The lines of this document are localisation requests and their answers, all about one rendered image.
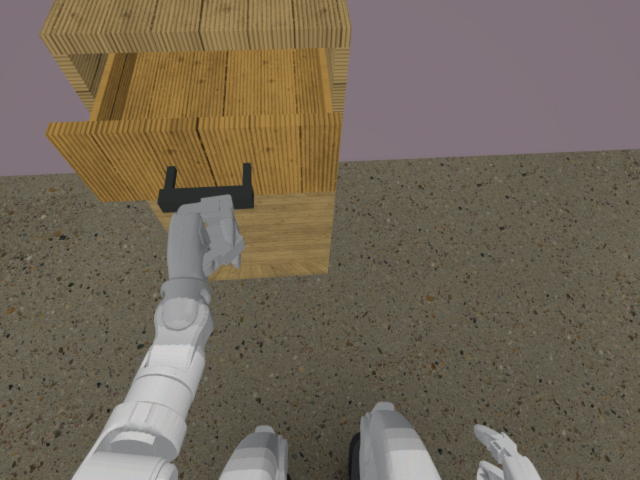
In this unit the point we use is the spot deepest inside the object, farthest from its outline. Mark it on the robot left thigh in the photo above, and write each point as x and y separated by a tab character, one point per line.
259	456

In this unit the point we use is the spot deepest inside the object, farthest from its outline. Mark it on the robot left forearm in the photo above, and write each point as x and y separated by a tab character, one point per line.
151	419

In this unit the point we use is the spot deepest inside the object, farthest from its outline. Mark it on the left robot hand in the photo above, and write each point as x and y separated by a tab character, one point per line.
188	238

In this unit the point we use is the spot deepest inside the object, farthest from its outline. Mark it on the handle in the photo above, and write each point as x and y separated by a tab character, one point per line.
171	198

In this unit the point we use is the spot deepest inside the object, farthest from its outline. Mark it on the left robot upper arm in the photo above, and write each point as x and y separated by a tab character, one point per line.
119	466

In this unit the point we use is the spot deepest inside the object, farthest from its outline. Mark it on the right robot hand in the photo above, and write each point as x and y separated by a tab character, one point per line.
504	451

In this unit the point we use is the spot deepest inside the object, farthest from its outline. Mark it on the cabinet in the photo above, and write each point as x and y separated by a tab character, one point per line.
284	234

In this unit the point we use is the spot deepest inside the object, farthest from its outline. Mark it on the left robot shin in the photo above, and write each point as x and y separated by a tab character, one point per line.
264	428

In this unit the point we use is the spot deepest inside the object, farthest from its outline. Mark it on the drawer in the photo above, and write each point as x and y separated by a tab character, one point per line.
207	113

